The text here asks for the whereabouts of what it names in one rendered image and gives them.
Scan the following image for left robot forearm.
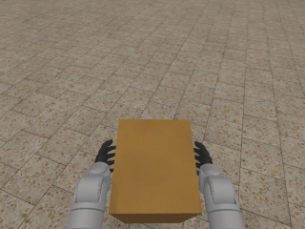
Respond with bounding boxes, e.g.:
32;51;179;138
66;161;112;229

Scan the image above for right robot forearm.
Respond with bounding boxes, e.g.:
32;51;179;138
198;163;245;229

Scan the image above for left robot hand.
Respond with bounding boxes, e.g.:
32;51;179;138
94;139;116;173

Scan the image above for right robot hand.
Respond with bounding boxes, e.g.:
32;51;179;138
193;141;213;176

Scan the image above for carton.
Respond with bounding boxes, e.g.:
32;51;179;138
109;119;202;223

